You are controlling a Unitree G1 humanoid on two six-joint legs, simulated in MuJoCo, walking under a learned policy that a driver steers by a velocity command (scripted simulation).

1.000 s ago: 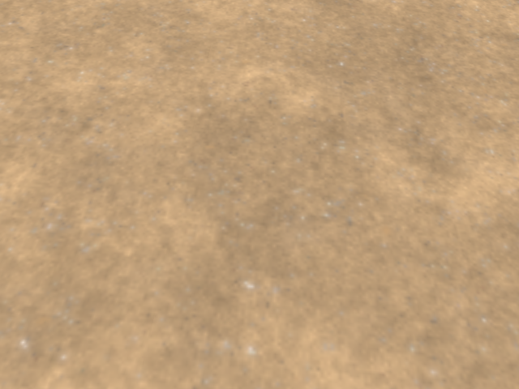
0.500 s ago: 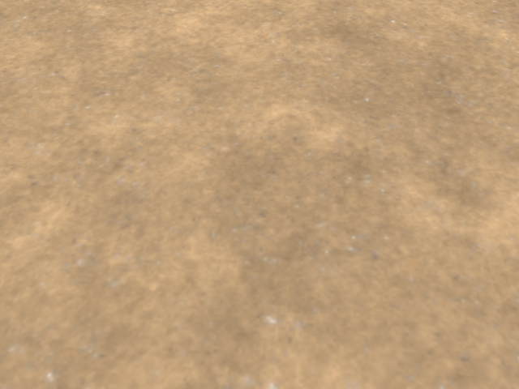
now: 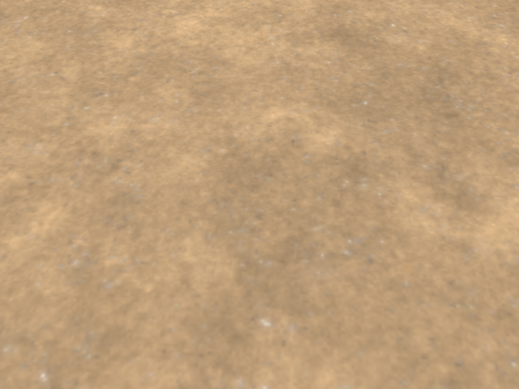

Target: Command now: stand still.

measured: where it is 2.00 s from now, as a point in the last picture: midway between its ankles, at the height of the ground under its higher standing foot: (269, 285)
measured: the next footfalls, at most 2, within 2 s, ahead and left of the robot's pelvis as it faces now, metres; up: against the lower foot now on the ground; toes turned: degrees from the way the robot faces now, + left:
left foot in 0.62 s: +0.11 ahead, +0.15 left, +0.00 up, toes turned +1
right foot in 1.10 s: +0.48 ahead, -0.08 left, +0.00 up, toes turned -2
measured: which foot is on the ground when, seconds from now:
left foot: down 0.00-0.36, up 0.38-0.60, down 0.62-1.00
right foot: down 0.00-0.62, up 0.64-1.00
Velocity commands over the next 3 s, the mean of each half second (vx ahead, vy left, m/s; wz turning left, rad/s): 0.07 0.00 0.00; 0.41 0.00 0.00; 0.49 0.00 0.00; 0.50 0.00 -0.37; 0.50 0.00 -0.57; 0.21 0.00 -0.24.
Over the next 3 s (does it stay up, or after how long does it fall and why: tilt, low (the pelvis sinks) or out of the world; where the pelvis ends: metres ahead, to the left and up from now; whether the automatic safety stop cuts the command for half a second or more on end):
stays up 1.21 -0.15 -0.01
